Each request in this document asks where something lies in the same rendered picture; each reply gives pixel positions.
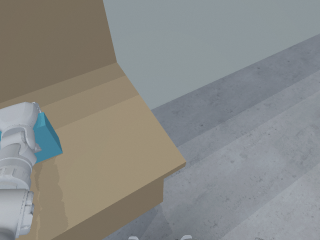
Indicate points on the sponge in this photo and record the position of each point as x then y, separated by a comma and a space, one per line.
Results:
46, 138

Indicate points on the table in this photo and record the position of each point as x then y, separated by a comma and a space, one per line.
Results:
115, 154

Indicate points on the robot left hand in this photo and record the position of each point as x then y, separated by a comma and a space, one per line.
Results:
24, 113

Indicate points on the left robot forearm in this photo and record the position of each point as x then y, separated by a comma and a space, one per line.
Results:
17, 158

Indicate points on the left robot upper arm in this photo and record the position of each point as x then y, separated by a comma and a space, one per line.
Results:
16, 212

